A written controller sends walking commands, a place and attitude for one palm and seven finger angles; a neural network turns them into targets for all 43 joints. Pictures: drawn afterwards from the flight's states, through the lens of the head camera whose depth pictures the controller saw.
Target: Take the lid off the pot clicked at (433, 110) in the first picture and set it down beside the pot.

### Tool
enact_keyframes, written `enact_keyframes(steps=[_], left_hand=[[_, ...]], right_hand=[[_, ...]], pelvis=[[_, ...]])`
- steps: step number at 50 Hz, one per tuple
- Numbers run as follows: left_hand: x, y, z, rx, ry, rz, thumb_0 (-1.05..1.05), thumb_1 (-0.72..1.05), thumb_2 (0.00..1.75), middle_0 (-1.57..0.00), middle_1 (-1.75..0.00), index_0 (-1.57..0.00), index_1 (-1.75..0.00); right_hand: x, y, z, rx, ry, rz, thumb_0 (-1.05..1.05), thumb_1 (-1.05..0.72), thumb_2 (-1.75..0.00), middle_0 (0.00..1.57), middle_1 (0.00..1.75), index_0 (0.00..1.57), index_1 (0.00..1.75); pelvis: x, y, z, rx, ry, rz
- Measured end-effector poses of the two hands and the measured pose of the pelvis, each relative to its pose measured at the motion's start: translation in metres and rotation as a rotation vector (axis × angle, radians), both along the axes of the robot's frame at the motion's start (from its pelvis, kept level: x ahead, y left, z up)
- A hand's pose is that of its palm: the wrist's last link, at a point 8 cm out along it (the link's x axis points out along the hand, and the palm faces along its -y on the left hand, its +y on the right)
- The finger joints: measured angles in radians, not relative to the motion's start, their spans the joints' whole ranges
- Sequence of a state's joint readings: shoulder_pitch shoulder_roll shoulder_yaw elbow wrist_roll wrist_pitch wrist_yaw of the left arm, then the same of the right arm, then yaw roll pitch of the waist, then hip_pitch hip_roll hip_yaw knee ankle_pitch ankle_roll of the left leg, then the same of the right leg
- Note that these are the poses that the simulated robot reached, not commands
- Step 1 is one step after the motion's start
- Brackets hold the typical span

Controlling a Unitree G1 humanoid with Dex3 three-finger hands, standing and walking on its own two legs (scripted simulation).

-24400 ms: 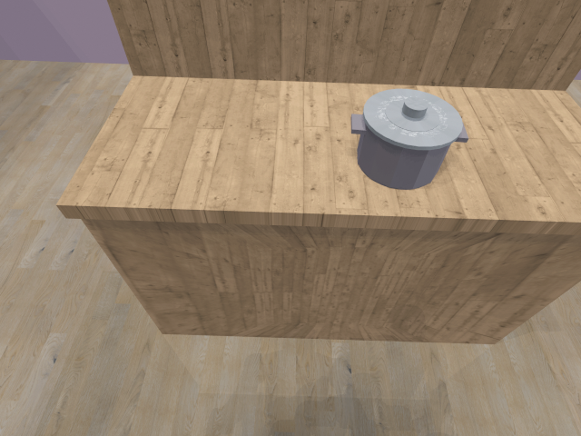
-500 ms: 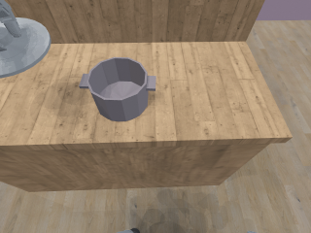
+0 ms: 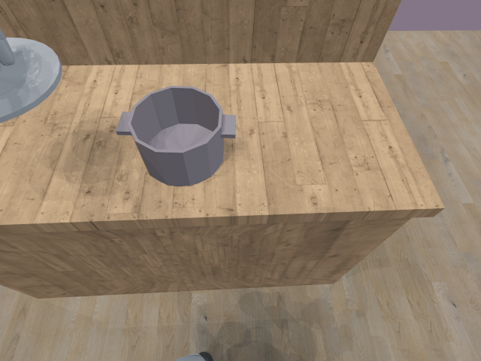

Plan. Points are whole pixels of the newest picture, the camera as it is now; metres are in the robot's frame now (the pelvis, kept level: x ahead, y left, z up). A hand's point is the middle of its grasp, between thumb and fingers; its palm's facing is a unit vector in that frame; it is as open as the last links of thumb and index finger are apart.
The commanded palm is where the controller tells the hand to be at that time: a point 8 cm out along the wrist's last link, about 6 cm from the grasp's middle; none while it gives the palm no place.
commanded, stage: lower the lid onto the table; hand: left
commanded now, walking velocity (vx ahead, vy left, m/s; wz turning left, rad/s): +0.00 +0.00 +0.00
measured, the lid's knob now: out of the picture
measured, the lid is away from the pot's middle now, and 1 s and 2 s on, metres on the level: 0.24 0.24 0.23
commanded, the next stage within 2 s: none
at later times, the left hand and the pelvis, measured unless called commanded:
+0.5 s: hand out of the picture +0.46 +0.34 +0.20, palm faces -0.35 -0.20 -0.92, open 7.3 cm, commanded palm +0.48 +0.35 +0.27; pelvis +0.01 +0.00 +0.00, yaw -1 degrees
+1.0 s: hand (2, 100) +0.46 +0.35 +0.16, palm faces -0.40 -0.19 -0.89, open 7.3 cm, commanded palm +0.49 +0.35 +0.24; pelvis +0.00 +0.01 -0.01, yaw -1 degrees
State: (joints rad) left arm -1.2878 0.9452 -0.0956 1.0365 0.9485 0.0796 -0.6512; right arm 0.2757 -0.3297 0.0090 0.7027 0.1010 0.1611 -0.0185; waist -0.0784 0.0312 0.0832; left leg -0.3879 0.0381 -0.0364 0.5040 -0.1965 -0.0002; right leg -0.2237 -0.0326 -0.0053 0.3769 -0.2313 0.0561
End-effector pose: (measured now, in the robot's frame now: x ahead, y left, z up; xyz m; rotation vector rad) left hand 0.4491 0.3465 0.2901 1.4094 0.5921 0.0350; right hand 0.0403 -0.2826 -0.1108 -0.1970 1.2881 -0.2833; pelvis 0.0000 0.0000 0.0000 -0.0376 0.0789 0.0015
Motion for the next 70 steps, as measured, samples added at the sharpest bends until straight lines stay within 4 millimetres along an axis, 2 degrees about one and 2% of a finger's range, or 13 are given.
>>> enact_keyframes(steps=[14,34,45,53,70], left_hand=[[0.014,-0.001,-0.018,-0.021,0.000,-0.028,0.03,0.25,0.85,-0.62,-1.06,-0.67,-1.02],[0.012,-0.002,-0.048,-0.041,0.047,-0.061,0.03,0.25,0.85,-0.61,-1.06,-0.67,-1.02],[0.013,0.006,-0.062,-0.046,0.065,-0.057,0.03,0.25,0.85,-0.61,-1.06,-0.67,-1.02],[0.015,0.003,-0.071,-0.035,0.078,-0.080,0.03,0.25,0.84,-0.61,-1.06,-0.67,-1.02],[0.019,-0.002,-0.096,-0.053,0.114,-0.114,0.03,0.25,0.84,-0.61,-1.06,-0.66,-1.02]], right_hand=[[-0.008,0.003,0.001,0.000,0.009,-0.031,0.00,-0.91,-0.90,0.20,0.30,0.20,0.30],[0.013,0.006,0.000,-0.001,-0.030,-0.006,0.00,-0.91,-0.90,0.20,0.30,0.20,0.30],[-0.006,0.002,0.002,-0.024,0.013,-0.032,0.00,-0.91,-0.90,0.20,0.30,0.20,0.30],[-0.021,0.003,0.000,-0.029,0.052,-0.050,0.00,-0.91,-0.90,0.20,0.30,0.20,0.30],[-0.026,0.009,-0.002,-0.031,0.045,-0.067,0.00,-0.91,-0.90,0.20,0.30,0.20,0.30]], pelvis=[[0.006,0.003,-0.001,0.000,0.015,-0.013],[0.004,0.003,-0.004,-0.004,0.026,-0.006],[0.004,0.004,-0.005,-0.007,0.036,-0.010],[0.003,0.006,-0.005,-0.009,0.043,-0.013],[0.000,0.009,-0.009,-0.012,0.062,-0.020]])
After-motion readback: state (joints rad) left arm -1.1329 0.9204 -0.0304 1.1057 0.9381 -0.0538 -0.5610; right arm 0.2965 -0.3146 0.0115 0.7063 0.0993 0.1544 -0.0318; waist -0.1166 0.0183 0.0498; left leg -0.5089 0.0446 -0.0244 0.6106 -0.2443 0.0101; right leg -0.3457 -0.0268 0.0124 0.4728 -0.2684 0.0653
